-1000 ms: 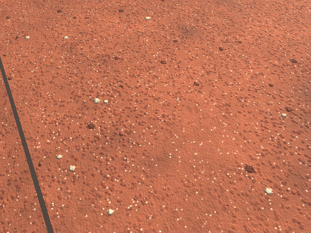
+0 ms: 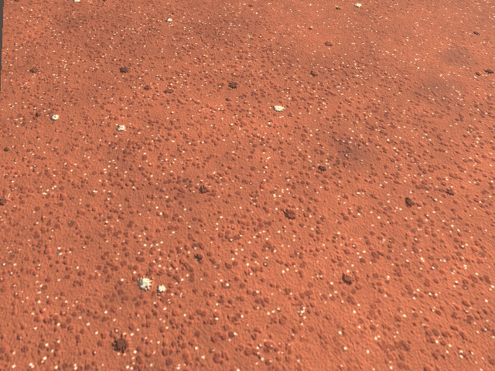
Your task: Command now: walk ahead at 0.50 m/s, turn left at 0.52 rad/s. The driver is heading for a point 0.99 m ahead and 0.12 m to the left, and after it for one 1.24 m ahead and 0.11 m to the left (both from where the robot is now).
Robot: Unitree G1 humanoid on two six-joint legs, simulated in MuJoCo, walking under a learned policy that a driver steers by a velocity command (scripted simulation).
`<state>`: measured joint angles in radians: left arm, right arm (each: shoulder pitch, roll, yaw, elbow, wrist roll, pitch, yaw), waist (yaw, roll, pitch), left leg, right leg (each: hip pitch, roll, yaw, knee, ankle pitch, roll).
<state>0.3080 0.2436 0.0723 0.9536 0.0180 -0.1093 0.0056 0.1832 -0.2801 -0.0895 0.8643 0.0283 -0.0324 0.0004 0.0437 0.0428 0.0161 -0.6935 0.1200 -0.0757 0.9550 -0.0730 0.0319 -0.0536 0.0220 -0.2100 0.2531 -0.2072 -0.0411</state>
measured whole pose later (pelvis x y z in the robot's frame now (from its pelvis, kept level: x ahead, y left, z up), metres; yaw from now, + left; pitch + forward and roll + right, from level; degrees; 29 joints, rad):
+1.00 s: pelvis +0.58 +0.08 +0.00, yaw +6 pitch +2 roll +0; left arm 0.29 0.27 0.06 0.80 -0.01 -0.07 -0.03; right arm 0.17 -0.28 -0.05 0.75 -0.01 -0.10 -0.01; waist 0.03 0.02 0.03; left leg -0.58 0.07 -0.07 1.03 -0.30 -0.01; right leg -0.25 0.12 0.04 0.36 -0.14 -0.10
